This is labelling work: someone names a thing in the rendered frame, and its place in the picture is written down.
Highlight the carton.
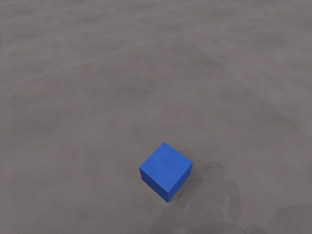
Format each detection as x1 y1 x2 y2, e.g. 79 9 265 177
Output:
139 142 193 203

